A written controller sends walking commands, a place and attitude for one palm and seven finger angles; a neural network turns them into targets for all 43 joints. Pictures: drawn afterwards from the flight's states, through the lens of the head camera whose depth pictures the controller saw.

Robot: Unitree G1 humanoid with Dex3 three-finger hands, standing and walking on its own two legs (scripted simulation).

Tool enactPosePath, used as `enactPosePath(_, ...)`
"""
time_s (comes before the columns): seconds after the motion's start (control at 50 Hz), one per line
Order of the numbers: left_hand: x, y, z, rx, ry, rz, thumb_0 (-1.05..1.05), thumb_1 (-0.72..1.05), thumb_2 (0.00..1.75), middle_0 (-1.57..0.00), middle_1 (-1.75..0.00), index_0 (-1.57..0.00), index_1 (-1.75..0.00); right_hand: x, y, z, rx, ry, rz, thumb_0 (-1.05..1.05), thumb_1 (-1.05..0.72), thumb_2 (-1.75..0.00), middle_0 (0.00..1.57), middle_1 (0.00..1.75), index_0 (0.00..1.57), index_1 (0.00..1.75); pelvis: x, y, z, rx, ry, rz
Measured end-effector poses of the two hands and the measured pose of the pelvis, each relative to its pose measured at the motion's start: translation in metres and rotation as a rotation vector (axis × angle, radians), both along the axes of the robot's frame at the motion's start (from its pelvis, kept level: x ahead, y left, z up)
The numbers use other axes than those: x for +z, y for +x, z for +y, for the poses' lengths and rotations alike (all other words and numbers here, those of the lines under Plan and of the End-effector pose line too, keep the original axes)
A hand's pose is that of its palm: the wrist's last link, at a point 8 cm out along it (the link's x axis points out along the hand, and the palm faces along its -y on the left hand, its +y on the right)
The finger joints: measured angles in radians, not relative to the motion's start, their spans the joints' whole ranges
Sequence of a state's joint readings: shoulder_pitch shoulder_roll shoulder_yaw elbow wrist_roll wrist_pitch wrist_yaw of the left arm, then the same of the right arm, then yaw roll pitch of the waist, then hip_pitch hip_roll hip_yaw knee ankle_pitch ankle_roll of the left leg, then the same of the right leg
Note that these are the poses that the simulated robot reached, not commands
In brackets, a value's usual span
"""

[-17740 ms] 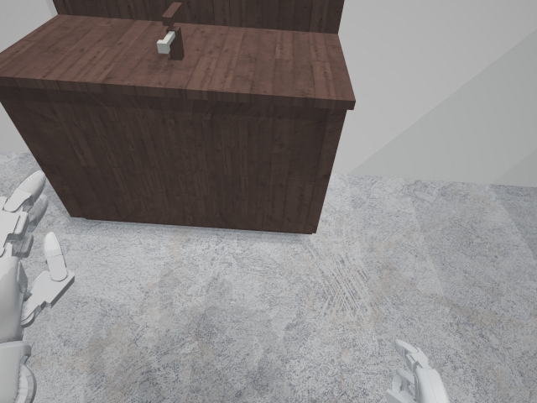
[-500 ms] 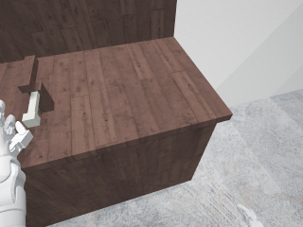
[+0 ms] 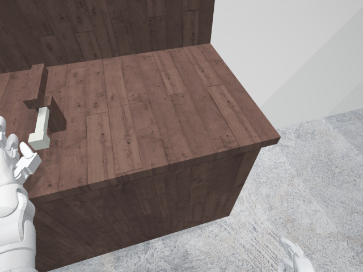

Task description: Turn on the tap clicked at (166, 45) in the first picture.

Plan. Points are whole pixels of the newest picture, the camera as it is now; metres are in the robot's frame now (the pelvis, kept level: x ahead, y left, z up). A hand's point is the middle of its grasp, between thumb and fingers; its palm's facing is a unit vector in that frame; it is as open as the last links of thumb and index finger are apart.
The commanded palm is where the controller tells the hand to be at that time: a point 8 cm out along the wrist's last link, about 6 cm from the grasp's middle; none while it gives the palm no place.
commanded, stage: push the lever round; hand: left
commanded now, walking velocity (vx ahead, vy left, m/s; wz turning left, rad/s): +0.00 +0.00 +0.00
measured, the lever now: (39, 140) +0.34 +0.33 +0.11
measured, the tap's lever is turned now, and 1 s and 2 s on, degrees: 0 18 47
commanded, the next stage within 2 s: none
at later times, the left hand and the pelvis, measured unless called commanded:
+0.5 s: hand (46, 159) +0.31 +0.31 +0.09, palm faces +0.57 -0.82 -0.07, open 7.7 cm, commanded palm +0.26 +0.34 +0.10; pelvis +0.00 +0.00 +0.00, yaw +0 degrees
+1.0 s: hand (65, 154) +0.32 +0.27 +0.09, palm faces +0.63 -0.78 -0.05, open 7.5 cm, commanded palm +0.28 +0.30 +0.10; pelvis -0.01 +0.00 +0.00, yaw +1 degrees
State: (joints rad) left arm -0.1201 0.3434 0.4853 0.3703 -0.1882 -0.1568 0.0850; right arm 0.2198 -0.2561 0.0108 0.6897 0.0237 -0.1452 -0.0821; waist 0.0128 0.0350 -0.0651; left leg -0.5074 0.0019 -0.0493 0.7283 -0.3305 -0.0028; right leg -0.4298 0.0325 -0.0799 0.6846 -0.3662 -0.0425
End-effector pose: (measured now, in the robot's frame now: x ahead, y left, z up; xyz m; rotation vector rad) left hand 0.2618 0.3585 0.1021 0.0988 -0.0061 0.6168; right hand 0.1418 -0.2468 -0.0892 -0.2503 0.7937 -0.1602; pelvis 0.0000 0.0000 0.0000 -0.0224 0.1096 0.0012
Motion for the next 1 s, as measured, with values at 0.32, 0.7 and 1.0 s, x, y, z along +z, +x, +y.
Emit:
enactPosePath(0.32,-0.007,0.0,-0.012,0.003,-0.01,0.006,0.04,0.92,0.91,-0.15,-0.15,-0.15,-0.15,-0.002,-0.006,0.0,-0.012,0.006,0.018,0.02,-0.9,-0.9,0.2,0.3,0.21,0.3,0.0,0.002,0.001,-0.004,0.001,-0.006)
enactPosePath(0.7,-0.006,0.0,-0.026,0.008,-0.036,-0.017,0.05,0.95,0.92,-0.15,-0.15,-0.15,-0.15,0.0,0.001,0.007,0.012,0.013,-0.007,0.02,-0.9,-0.9,0.2,0.3,0.21,0.3,0.0,-0.003,0.003,0.004,0.0,-0.017)
enactPosePath(1.0,-0.007,0.012,-0.055,0.064,-0.037,-0.02,0.03,0.97,0.94,-0.15,-0.15,-0.15,-0.15,-0.004,0.004,0.013,0.035,0.03,0.001,0.02,-0.9,-0.9,0.2,0.3,0.21,0.3,-0.001,-0.005,0.002,0.01,0.002,-0.016)
